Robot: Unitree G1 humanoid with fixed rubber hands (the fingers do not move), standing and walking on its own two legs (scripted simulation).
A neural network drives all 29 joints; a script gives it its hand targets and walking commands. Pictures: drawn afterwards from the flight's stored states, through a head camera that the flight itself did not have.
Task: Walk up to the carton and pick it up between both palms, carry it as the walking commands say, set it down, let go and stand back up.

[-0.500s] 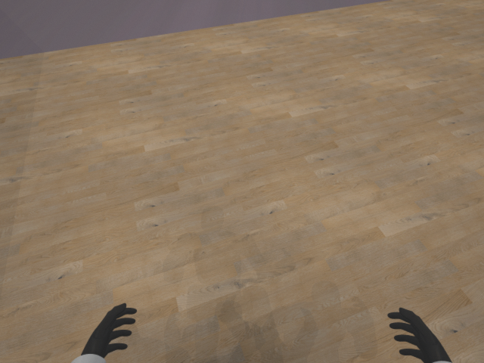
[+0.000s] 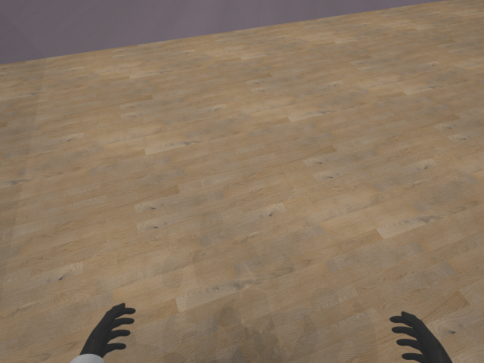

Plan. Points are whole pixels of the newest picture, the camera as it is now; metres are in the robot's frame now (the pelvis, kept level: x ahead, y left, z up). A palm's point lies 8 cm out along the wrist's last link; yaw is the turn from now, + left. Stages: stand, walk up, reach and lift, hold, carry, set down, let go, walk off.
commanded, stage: walk up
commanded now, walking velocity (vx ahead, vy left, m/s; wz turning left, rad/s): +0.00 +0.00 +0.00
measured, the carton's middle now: out of the picture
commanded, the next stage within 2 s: none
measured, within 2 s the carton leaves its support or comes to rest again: neither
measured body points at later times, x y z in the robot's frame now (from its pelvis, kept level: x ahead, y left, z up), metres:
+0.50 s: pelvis -0.03 -0.04 -0.01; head -0.01 -0.06 +0.44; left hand +0.22 +0.21 -0.06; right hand +0.05 -0.41 -0.06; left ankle +0.01 +0.12 -0.72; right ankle -0.02 -0.19 -0.72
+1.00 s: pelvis -0.04 -0.08 +0.01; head -0.01 -0.07 +0.46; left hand +0.28 +0.04 -0.08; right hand -0.17 -0.43 -0.02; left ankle +0.02 -0.06 -0.72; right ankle -0.13 -0.22 -0.68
